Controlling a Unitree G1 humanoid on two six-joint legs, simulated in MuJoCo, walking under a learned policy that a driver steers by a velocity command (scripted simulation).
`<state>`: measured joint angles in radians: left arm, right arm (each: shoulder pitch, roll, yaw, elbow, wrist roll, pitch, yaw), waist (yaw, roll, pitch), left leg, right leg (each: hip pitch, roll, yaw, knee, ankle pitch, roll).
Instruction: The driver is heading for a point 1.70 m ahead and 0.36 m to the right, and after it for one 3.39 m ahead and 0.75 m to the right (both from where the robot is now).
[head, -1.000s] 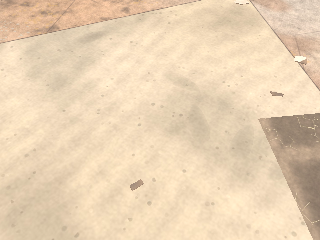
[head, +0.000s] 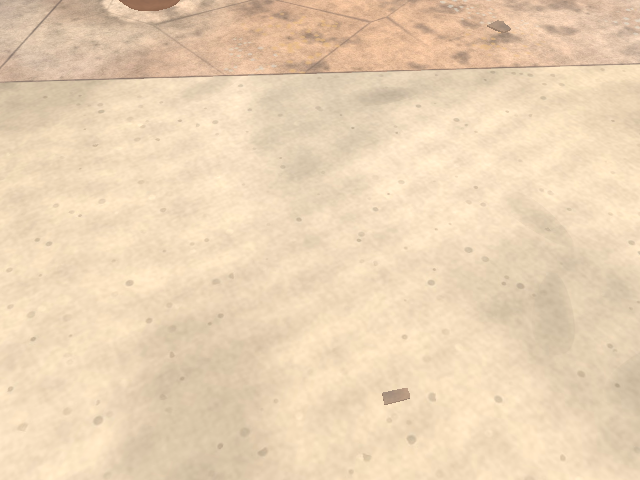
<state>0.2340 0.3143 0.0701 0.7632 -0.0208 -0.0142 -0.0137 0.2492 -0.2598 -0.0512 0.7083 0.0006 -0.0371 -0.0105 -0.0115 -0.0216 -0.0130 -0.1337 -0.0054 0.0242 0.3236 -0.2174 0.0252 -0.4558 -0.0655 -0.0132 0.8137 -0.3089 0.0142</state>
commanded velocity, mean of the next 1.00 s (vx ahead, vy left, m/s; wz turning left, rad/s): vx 0.45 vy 0.00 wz -0.35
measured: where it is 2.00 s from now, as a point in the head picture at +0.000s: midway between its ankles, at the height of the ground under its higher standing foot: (442, 275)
